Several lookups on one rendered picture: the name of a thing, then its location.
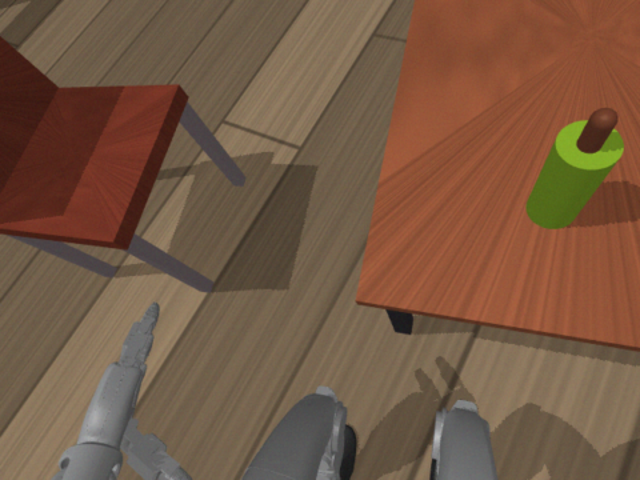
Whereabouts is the left robot hand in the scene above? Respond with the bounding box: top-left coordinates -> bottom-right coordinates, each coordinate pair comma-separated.
76,302 -> 193,480

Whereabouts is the bottle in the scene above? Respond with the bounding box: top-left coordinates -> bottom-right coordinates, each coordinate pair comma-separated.
526,108 -> 624,229

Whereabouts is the left robot arm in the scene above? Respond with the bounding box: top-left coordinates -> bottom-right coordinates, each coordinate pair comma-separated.
51,442 -> 123,480

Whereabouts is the coffee table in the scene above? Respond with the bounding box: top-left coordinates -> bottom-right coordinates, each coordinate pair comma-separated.
355,0 -> 640,352

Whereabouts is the left robot foot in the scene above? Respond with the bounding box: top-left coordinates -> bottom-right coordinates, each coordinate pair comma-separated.
339,425 -> 357,480

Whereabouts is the chair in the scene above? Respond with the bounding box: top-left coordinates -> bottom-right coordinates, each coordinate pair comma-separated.
0,36 -> 246,293

